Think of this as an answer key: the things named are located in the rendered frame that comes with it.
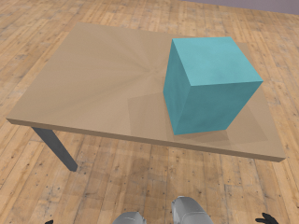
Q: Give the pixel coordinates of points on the right robot hand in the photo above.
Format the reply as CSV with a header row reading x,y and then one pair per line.
x,y
267,219

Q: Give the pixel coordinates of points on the carton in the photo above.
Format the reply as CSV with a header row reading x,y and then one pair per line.
x,y
208,81

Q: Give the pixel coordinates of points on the table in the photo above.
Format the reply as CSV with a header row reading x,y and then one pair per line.
x,y
108,81

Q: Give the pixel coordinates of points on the right robot thigh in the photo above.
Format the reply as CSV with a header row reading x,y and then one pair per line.
x,y
186,210

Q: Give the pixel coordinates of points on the robot thigh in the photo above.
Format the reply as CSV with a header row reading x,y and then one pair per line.
x,y
186,210
130,218

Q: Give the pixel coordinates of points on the left robot thigh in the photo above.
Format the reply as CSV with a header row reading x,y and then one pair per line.
x,y
130,218

